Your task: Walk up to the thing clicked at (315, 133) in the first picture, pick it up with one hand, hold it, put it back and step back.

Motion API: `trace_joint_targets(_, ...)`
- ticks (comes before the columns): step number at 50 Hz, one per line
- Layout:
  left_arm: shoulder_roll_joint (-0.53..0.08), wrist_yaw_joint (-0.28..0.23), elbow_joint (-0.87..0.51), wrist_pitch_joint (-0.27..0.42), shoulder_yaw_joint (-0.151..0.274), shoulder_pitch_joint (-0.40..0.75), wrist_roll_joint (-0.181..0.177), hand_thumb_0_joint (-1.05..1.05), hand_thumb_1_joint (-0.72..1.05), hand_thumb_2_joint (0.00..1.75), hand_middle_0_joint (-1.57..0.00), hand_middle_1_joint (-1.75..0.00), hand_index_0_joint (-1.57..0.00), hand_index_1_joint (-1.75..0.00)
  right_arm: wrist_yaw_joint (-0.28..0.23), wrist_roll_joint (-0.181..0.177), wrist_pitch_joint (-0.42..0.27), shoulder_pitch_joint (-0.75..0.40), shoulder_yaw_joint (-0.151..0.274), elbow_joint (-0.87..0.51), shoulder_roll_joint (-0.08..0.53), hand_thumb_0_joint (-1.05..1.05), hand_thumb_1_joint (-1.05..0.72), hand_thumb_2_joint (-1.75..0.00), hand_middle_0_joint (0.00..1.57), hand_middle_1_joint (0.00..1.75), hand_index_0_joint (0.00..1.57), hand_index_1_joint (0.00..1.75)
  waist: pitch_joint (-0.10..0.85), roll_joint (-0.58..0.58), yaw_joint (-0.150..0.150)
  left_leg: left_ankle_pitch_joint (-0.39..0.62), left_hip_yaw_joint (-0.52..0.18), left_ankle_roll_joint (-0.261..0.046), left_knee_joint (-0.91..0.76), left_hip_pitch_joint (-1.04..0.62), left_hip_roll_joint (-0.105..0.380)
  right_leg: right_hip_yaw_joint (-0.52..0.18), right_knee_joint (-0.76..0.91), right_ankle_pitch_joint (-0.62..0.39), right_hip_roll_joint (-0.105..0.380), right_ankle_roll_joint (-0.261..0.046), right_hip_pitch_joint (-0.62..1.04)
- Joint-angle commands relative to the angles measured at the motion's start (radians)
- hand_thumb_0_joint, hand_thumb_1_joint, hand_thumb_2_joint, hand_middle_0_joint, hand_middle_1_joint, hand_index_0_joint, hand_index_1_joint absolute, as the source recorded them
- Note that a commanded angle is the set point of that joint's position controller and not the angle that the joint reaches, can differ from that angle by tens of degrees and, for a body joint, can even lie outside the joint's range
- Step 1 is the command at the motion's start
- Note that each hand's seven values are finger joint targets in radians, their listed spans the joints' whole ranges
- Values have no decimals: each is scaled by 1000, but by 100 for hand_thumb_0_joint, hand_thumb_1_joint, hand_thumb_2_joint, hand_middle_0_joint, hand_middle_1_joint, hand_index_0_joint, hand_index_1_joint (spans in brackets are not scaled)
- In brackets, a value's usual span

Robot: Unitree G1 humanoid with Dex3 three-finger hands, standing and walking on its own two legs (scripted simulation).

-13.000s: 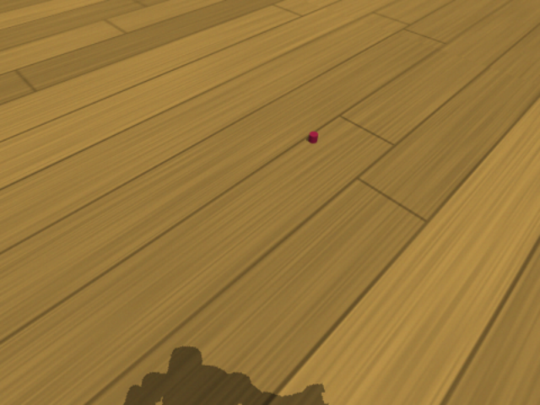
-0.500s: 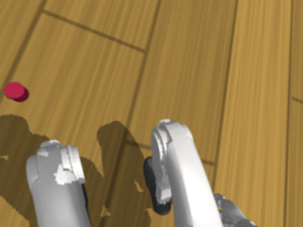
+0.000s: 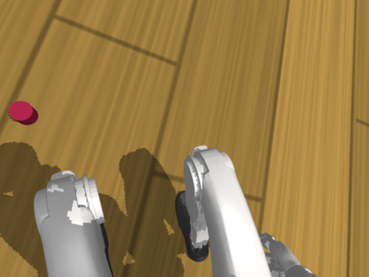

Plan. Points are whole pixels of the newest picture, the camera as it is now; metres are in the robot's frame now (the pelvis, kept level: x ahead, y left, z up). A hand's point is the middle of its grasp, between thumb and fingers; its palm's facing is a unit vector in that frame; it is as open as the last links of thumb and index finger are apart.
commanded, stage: rise first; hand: left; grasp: from above
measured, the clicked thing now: (24, 113) +0.49 +0.30 -0.30
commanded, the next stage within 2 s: approach in 0.16 s
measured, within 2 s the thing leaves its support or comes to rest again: neither
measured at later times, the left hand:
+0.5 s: hand out of the picture +0.45 +0.33 -0.18, palm faces -0.45 -0.07 -0.89, open 12.8 cm
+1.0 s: hand out of the picture +0.46 +0.31 -0.18, palm faces -0.47 -0.09 -0.88, open 13.2 cm
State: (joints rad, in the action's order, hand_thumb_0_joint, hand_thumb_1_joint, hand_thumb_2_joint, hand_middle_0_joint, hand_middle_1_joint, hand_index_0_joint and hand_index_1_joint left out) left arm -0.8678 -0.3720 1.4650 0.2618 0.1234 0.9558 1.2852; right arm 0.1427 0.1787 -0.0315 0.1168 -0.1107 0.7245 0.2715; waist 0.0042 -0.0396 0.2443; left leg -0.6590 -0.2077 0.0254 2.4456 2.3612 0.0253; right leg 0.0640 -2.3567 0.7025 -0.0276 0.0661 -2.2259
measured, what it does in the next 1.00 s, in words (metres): stands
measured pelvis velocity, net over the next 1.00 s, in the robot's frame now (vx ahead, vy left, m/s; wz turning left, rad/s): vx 0.00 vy -0.01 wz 0.00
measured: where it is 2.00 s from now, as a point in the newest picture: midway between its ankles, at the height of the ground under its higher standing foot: (149, 250)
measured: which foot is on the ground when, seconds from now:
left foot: down 0.00-1.00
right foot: down 0.00-1.00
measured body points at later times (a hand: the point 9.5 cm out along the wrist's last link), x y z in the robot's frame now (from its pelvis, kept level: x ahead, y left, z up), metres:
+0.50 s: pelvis +0.00 +0.00 +0.00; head +0.24 +0.10 +0.36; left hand +0.47 +0.33 -0.13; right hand +0.07 -0.27 -0.10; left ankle +0.08 +0.14 -0.29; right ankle +0.10 -0.14 -0.29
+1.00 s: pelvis +0.00 -0.01 +0.00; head +0.25 +0.07 +0.36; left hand +0.49 +0.31 -0.13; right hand +0.04 -0.27 -0.10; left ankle +0.08 +0.14 -0.29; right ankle +0.10 -0.14 -0.29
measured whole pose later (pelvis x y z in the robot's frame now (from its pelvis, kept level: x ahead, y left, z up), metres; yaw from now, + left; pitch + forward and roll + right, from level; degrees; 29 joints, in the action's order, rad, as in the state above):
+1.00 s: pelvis +0.00 -0.01 +0.00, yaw +0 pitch +32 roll -9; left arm -0.83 -0.34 1.45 0.18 0.10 0.99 1.22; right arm 0.15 0.17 -0.05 0.17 -0.15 0.71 0.28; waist -0.02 -0.02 0.28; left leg -0.66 -0.21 0.04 2.44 2.36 0.03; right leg 0.06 -2.36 0.69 -0.04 0.07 -2.25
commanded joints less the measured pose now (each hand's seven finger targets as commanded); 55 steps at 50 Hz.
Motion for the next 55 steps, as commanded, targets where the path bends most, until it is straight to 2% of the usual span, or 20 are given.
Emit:
trace_joint_targets(1,-285,-31,-181,13,45,307,-16,0,-33,83,-31,-80,-29,-82,-11,-6,0,194,87,-6,266,0,-90,-90,20,30,20,30,700,383,-10,159,136,-38,-242,-576,-11,120,224,-239,-24,-92,280)
trace_joint_targets(3,-276,-33,-133,12,41,276,-22,0,-33,82,-31,-80,-30,-81,-12,-9,0,189,86,-4,266,0,-91,-90,20,30,20,30,661,356,-13,154,139,-41,-239,-557,-10,117,228,-236,-24,-91,264)
trace_joint_targets(6,-257,-35,-121,17,26,296,-14,0,-32,82,-33,-77,-31,-79,-13,-2,-4,195,80,-2,268,0,-90,-90,20,30,20,30,628,370,13,138,133,-38,-243,-552,-11,124,223,-221,-22,-92,245)
trace_joint_targets(9,-275,-39,-117,25,42,280,-18,0,-28,79,-34,-76,-33,-77,-13,-4,-2,191,81,-4,267,0,-90,-90,20,30,20,30,654,353,-9,123,135,-40,-248,-546,-12,124,231,-201,-24,-93,259)
trace_joint_targets(14,-276,-48,-104,26,38,269,-9,0,-30,81,-30,-78,-29,-78,-14,4,-5,192,77,0,265,0,-89,-89,20,30,20,30,669,364,-6,155,140,-41,-228,-551,-11,117,228,-237,-25,-89,275)
trace_joint_targets(17,-210,-53,-65,27,-2,286,-14,0,-31,82,-28,-80,-28,-81,-14,6,-11,200,77,7,265,0,-89,-89,20,30,20,30,615,326,36,131,133,-44,-222,-521,-10,123,233,-223,-24,-86,249)
trace_joint_targets(22,-196,-83,-133,30,-31,413,-5,0,-32,83,-26,-83,-27,-82,-17,6,-27,210,76,14,275,0,-89,-89,20,30,20,30,660,382,59,126,124,-36,-226,-567,-3,134,227,-221,-28,-90,230)
trace_joint_targets(24,-162,-102,-144,16,-50,453,3,0,-32,83,-25,-84,-26,-83,-17,10,-34,223,73,15,271,0,-89,-89,20,30,20,30,660,414,75,136,128,-31,-231,-590,-1,132,228,-234,-28,-91,227)
trace_joint_targets(27,-181,-130,-83,-26,-39,479,12,0,-34,83,-24,-85,-25,-84,-16,13,-45,230,64,16,278,0,-89,-89,20,30,20,30,657,428,86,150,130,-32,-225,-585,1,133,219,-253,-26,-91,215)
trace_joint_targets(28,-212,-140,-78,-42,-21,477,15,0,-33,83,-24,-85,-25,-84,-17,10,-42,231,63,15,281,0,-89,-89,20,30,20,30,670,438,64,157,134,-31,-235,-585,0,130,220,-256,-26,-93,221)
trace_joint_targets(30,-213,-146,-1,-79,-12,442,18,0,-33,82,-26,-85,-26,-84,-14,18,-42,232,50,-1,278,0,-89,-89,20,30,20,30,650,421,68,151,141,-38,-232,-550,-3,127,224,-254,-27,-92,236)
trace_joint_targets(34,-205,-120,47,-142,-12,391,-11,0,-35,84,-23,-88,-24,-86,-11,10,-41,215,39,-25,279,0,-89,-89,20,30,20,30,655,391,50,150,143,-46,-244,-529,-8,122,226,-252,-31,-94,268)
trace_joint_targets(36,-235,-94,37,-160,-5,358,-26,0,-36,85,-24,-85,-25,-84,-10,1,-41,211,35,-37,284,0,-89,-89,20,30,20,30,666,363,42,169,148,-53,-228,-507,-8,114,228,-273,-33,-88,304)
trace_joint_targets(38,-213,-65,38,-165,-11,305,-56,0,-38,86,-24,-85,-24,-85,-6,-9,-36,199,32,-37,267,0,-89,-89,20,30,20,30,665,339,29,173,150,-56,-227,-474,-6,106,227,-280,-38,-85,345)
trace_joint_targets(41,-243,-25,-76,-141,2,330,-79,0,-39,87,-24,-86,-24,-86,-2,-13,-33,215,35,-42,266,0,-90,-89,20,30,20,30,686,329,34,171,148,-58,-223,-464,-5,103,233,-278,-36,-81,384)
trace_joint_targets(42,-261,-19,-119,-129,15,339,-81,0,-41,88,-22,-87,-22,-88,-5,-18,-31,212,42,-40,270,0,-90,-89,20,30,20,30,702,345,21,164,147,-54,-229,-481,-7,104,234,-266,-35,-85,368)
trace_joint_targets(46,-253,1,-214,-81,11,388,-76,0,-40,88,-22,-88,-22,-88,-6,-22,-25,239,52,-28,270,0,-90,-89,20,30,20,30,700,344,51,163,144,-49,-205,-492,-4,102,242,-262,-33,-85,366)
trace_joint_targets(49,-242,1,-188,-49,4,390,-72,0,-39,92,-23,-89,-23,-89,-12,-17,-22,246,55,-22,269,0,-90,-89,20,30,20,30,682,349,57,139,137,-46,-202,-489,-5,108,249,-231,-31,-85,341)
trace_joint_targets(52,-150,5,-70,-35,-51,357,-67,0,-42,89,-17,-93,-19,-91,-10,-11,-25,255,56,-8,267,0,-90,-89,20,30,20,30,587,305,87,94,127,-47,-213,-464,-6,121,258,-193,-33,-84,284)
trace_joint_targets(55,-178,-10,-66,-11,-58,376,-50,0,-42,95,-18,-95,-19,-94,-14,-4,-23,250,48,-6,274,0,-90,-89,20,30,20,30,619,320,73,113,122,-44,-209,-486,-5,124,248,-210,-33,-85,305)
